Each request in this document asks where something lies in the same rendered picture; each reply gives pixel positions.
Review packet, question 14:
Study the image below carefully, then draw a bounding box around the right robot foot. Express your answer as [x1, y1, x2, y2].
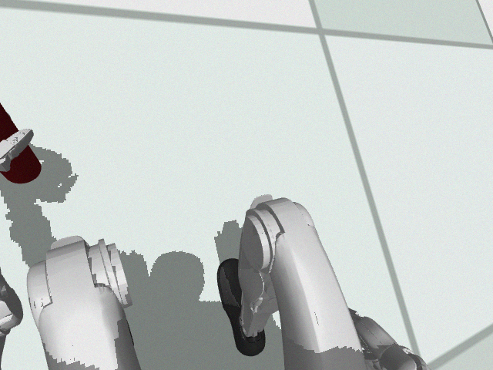
[217, 258, 266, 356]

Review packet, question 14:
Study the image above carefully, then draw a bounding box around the can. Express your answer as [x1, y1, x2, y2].
[0, 103, 42, 183]

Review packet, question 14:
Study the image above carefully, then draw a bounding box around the right robot arm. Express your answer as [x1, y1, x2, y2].
[379, 345, 430, 370]

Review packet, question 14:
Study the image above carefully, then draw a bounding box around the right robot hand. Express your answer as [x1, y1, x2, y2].
[348, 308, 398, 370]

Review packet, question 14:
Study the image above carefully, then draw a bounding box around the left robot hand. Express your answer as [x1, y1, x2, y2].
[0, 114, 34, 172]

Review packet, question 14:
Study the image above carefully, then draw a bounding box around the left robot arm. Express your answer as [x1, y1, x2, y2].
[0, 268, 23, 370]

